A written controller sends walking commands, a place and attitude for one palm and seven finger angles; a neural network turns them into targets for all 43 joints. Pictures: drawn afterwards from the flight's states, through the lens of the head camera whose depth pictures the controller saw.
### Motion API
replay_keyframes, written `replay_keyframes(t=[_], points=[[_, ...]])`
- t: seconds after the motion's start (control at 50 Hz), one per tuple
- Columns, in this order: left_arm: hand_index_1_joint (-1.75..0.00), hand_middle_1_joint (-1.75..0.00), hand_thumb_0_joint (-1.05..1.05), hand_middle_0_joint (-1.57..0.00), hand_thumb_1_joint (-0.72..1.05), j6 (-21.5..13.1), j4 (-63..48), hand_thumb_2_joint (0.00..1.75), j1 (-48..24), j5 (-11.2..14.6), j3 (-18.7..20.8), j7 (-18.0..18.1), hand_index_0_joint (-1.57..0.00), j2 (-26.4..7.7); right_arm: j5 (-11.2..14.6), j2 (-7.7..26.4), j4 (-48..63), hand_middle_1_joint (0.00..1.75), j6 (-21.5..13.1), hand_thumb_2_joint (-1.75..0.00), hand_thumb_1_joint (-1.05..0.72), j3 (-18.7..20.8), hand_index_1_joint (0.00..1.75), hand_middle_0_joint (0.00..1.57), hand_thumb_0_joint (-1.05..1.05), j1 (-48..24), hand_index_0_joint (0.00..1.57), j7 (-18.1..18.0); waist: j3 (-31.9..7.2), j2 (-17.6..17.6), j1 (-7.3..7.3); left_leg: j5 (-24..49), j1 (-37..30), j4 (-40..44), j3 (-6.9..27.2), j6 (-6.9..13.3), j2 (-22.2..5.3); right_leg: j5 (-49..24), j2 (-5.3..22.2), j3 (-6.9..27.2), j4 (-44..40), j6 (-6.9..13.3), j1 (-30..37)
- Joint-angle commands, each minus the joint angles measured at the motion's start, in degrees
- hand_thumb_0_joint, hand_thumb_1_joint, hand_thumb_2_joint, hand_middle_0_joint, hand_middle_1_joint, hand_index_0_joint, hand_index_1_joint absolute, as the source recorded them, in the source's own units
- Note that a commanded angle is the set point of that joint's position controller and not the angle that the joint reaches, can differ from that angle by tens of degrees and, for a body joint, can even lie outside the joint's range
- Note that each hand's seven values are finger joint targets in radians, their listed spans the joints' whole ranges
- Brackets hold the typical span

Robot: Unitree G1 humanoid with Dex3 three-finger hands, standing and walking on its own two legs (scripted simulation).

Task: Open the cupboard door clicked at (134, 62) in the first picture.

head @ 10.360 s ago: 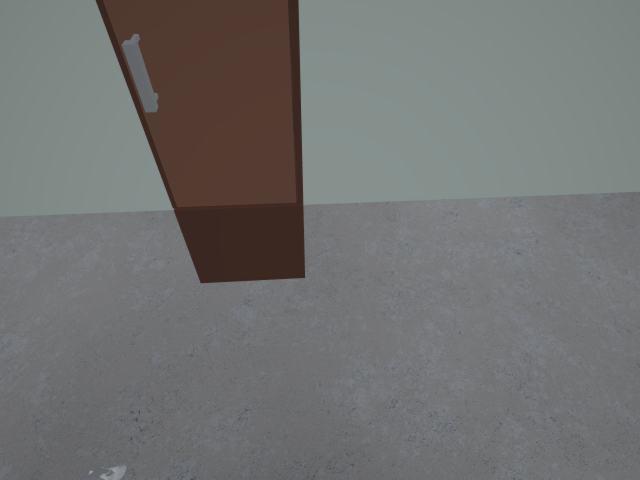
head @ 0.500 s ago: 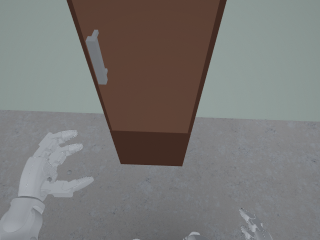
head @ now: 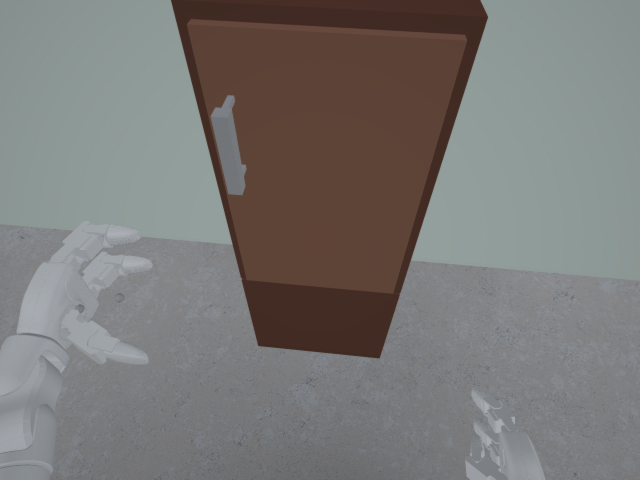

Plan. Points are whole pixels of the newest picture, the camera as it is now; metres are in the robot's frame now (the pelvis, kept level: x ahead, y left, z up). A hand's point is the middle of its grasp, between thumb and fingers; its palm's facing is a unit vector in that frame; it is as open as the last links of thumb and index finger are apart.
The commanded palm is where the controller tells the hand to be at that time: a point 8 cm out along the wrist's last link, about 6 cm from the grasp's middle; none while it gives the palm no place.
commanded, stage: raise the hand with hooked fingers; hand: left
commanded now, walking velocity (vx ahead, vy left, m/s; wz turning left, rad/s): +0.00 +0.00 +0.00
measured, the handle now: (233, 146) +0.56 +0.20 +0.10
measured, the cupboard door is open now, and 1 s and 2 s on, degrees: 0 0 0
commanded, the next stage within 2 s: move the hooked fingers beside the handle in 0.68 s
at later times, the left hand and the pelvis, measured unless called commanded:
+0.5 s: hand (125, 272) +0.30 +0.26 +0.12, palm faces +0.04 -1.00 -0.04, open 14.0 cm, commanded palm +0.27 +0.30 +0.12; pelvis +0.00 -0.01 +0.01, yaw -1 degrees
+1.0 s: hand (133, 258) +0.32 +0.25 +0.12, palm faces +0.04 -1.00 -0.04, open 14.0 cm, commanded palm +0.30 +0.30 +0.12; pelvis -0.01 -0.02 +0.01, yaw +0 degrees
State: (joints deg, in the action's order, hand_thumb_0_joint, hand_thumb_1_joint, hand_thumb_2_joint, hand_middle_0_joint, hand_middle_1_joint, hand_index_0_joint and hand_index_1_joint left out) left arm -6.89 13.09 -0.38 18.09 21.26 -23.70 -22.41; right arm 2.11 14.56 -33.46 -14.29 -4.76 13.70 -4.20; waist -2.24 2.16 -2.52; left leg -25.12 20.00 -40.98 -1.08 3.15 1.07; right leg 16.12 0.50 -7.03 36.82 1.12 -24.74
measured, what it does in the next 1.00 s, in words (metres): stands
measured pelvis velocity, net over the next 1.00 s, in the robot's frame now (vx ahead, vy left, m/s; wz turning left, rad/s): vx -0.01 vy -0.02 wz -0.01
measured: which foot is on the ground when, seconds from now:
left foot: down 0.00-1.00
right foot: down 0.00-1.00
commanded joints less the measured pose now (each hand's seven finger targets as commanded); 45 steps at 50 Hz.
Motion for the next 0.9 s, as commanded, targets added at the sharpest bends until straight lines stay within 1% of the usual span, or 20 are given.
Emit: replay_keyframes(t=[0.0,0.1,0.16,0.2,0.24,0.34,0.38,0.4,0.44,0.48,0.52,0.54,0.58,0.62,0.7,0.78,0.8,0.82,0.84,0.88], points=[[-1.20,-1.20,0.00,-0.30,-0.50,-2.8,-9.6,0.30,-16.1,1.9,6.7,-1.5,-0.30,-14.5,0.5,8.9,7.1,0.30,-2.4,-0.90,-0.90,3.8,0.30,0.20,0.00,-2.0,0.20,-1.5,-11.8,1.8,1.47,25.6,-1.1,8.4,4.7,-4.0,-1.7,-14.6,-0.9,3.5,-2.8,1.0,11.0],[-1.20,-1.20,0.00,-0.30,-0.50,-2.0,-6.7,0.30,-19.5,2.4,9.1,-3.0,-0.30,-17.1,0.6,9.0,6.9,0.30,-2.1,-0.90,-0.90,3.6,0.30,0.20,0.00,-2.3,0.20,-1.8,-13.1,2.4,0.98,26.3,-1.8,9.3,4.2,-3.6,-1.4,-16.3,-0.7,4.1,-3.9,1.2,13.6],[-1.20,-1.20,0.00,-0.30,-0.50,-1.5,-6.6,0.30,-22.3,2.0,10.0,-3.5,-0.30,-19.4,0.6,9.1,7.0,0.30,-2.0,-0.90,-0.90,3.6,0.30,0.20,0.00,-2.2,0.20,-1.8,-13.6,4.2,0.71,27.4,-3.3,10.0,4.2,-3.6,-1.4,-16.8,-0.7,4.3,-4.5,1.4,14.1],[-1.20,-1.20,0.00,-0.30,-0.50,-0.8,-2.9,0.30,-18.8,2.6,8.5,-4.1,-0.30,-16.3,0.7,9.2,6.8,0.30,-1.9,-0.90,-0.90,3.9,0.30,0.20,0.00,-1.7,0.20,-1.6,-11.9,1.5,0.80,27.3,-2.3,10.1,3.8,-3.4,-1.4,-17.1,-0.6,4.1,-4.8,1.1,13.4],[-1.20,-1.20,0.00,-0.30,-0.50,-0.1,-0.9,0.30,-17.8,3.1,7.8,-5.1,-0.30,-15.4,1.0,9.6,7.0,0.30,-1.6,-0.90,-0.90,4.0,0.30,0.20,0.00,-1.9,0.20,-1.3,-9.8,-1.2,0.88,24.9,-0.5,10.1,3.4,-2.9,-1.3,-16.6,-0.5,4.5,-4.9,1.1,13.1],[-1.20,-1.20,0.00,-0.30,-0.50,-1.0,-6.4,0.30,-20.3,2.4,10.3,-3.8,-0.30,-19.1,0.7,9.5,8.3,0.30,-1.4,-0.90,-0.90,4.2,0.30,0.20,0.00,-2.4,0.20,-0.8,-13.3,2.1,0.07,24.1,-1.0,10.0,3.1,-2.6,-1.1,-16.0,-0.3,5.4,-4.7,1.3,14.9],[-1.20,-1.20,0.00,-0.30,-0.50,-1.9,-7.4,0.30,-19.8,2.2,10.8,-2.8,-0.30,-19.0,0.6,9.2,8.2,0.30,-1.4,-0.90,-0.90,4.2,0.30,0.20,0.00,-2.0,0.20,-0.9,-13.9,3.0,0.09,24.1,-1.3,10.3,3.0,-2.7,-1.1,-15.8,-0.3,5.4,-4.8,1.3,15.1],[-1.20,-1.20,0.00,-0.30,-0.50,-2.3,-7.2,0.30,-19.4,2.2,10.9,-2.3,-0.30,-18.8,0.6,9.1,8.1,0.30,-1.5,-0.90,-0.90,4.3,0.30,0.20,0.00,-1.9,0.20,-1.0,-13.6,1.7,0.24,23.5,-1.2,10.4,3.0,-2.6,-1.1,-15.2,-0.4,5.3,-4.9,1.2,15.1],[-1.20,-1.20,0.00,-0.30,-0.50,-2.4,-6.7,0.30,-20.6,2.3,10.4,-2.1,-0.30,-18.5,0.6,9.1,7.8,0.30,-1.4,-0.90,-0.90,4.0,0.30,0.20,0.00,-2.3,0.20,-1.1,-10.9,1.3,0.78,21.1,0.1,10.5,2.8,-2.3,-1.1,-13.8,-0.4,5.8,-5.5,1.1,14.3],[-1.20,-1.20,0.00,-0.30,-0.50,-2.6,-7.3,0.30,-21.1,1.8,10.1,-1.8,-0.30,-18.4,0.6,9.0,7.6,0.30,-1.6,-0.90,-0.90,4.1,0.30,0.20,0.00,-2.1,0.20,-1.4,-12.1,4.6,0.73,21.8,-1.1,10.7,2.6,-2.4,-1.1,-14.2,-0.3,5.8,-5.5,1.2,14.4],[-1.20,-1.20,0.00,-0.30,-0.50,-2.7,-8.5,0.30,-21.4,1.7,10.1,-2.0,-0.30,-19.0,0.5,9.1,7.9,0.30,-1.8,-0.90,-0.90,4.0,0.30,0.20,0.00,-2.0,0.20,-1.5,-13.1,3.4,0.60,22.5,-2.0,10.6,2.8,-2.3,-1.0,-15.0,-0.5,5.9,-5.3,1.2,15.5],[-1.20,-1.20,0.00,-0.30,-0.50,-2.5,-8.3,0.30,-21.6,1.5,9.6,-2.1,-0.30,-18.6,0.7,8.9,7.8,0.30,-1.8,-0.90,-0.90,4.0,0.30,0.20,0.00,-2.3,0.20,-1.6,-12.7,4.5,0.68,22.4,-1.9,10.8,2.7,-2.3,-1.1,-14.9,-0.4,5.9,-5.5,1.2,15.2],[-1.20,-1.20,0.00,-0.30,-0.50,-1.9,-5.6,0.30,-20.1,1.9,9.0,-2.4,-0.30,-17.1,0.8,9.0,7.5,0.30,-1.7,-0.90,-0.90,4.0,0.30,0.20,0.00,-2.1,0.20,-1.8,-11.1,1.2,1.12,20.4,-0.8,10.9,2.7,-2.2,-1.1,-13.4,-0.4,5.7,-6.1,0.9,14.3],[-1.20,-1.20,0.00,-0.30,-0.50,-1.5,-4.5,0.30,-20.1,2.4,9.1,-3.0,-0.30,-17.3,0.7,9.1,7.5,0.30,-1.7,-0.90,-0.90,3.8,0.30,0.20,0.00,-2.2,0.20,-1.8,-9.8,1.1,0.97,20.0,-0.4,10.7,2.8,-2.1,-1.0,-13.3,-0.5,5.9,-6.1,1.1,14.1],[-1.20,-1.20,0.00,-0.30,-0.50,-1.2,-3.9,0.30,-20.3,2.2,8.8,-3.3,-0.30,-17.0,1.0,9.1,7.6,0.30,-1.6,-0.90,-0.90,3.9,0.30,0.20,0.00,-2.5,0.20,-1.9,-11.0,0.2,1.08,18.7,0.4,10.7,2.7,-2.0,-1.0,-11.9,-0.2,6.1,-6.2,0.8,14.1],[-1.20,-1.20,0.00,-0.30,-0.50,-2.0,-6.1,0.30,-22.3,2.0,9.1,-2.9,-0.30,-18.1,0.9,8.9,7.6,0.30,-1.7,-0.90,-0.90,3.8,0.30,0.20,0.00,-2.4,0.20,-1.9,-12.4,2.8,1.18,20.4,-0.9,10.3,2.6,-2.2,-1.0,-13.5,-0.4,6.0,-5.7,0.9,14.2],[-1.20,-1.20,0.00,-0.30,-0.50,-2.1,-5.3,0.30,-24.7,1.8,8.2,-2.6,-0.30,-17.3,0.8,8.9,7.3,0.30,-1.7,-0.90,-0.90,3.7,0.30,0.20,0.00,-2.4,0.20,-2.0,-11.7,2.2,1.80,19.9,-0.7,10.4,2.8,-2.2,-1.0,-13.1,-0.4,5.8,-5.8,0.8,13.4],[-1.20,-1.20,0.00,-0.30,-0.50,-2.0,-3.5,0.30,-26.9,1.8,8.5,-2.5,-0.30,-18.3,0.7,9.2,6.9,0.30,-1.5,-0.90,-0.90,3.6,0.30,0.20,0.00,-2.0,0.20,-2.2,-10.3,0.0,2.23,18.8,0.1,10.1,3.0,-2.1,-1.1,-12.2,-0.7,6.0,-5.9,0.8,12.9],[-1.20,-1.20,0.00,-0.30,-0.50,-2.1,-2.5,0.30,-29.8,1.5,7.9,-2.5,-0.30,-18.6,0.9,9.2,6.4,0.30,-1.4,-0.90,-0.90,3.7,0.30,0.20,0.00,-2.1,0.20,-2.4,-9.6,1.1,2.88,17.1,0.7,10.3,3.0,-2.1,-1.0,-10.4,-0.4,6.2,-6.3,0.7,11.8],[-1.20,-1.20,0.00,-0.30,-0.50,-2.6,-0.4,0.30,-30.7,1.0,7.1,-2.4,-0.30,-17.7,0.9,9.1,6.1,0.30,-1.5,-0.90,-0.90,3.7,0.30,0.20,0.00,-1.6,0.20,-2.6,-11.2,2.5,2.59,17.6,-0.5,10.4,3.1,-2.2,-0.9,-10.4,-0.3,6.0,-6.0,0.9,11.7]])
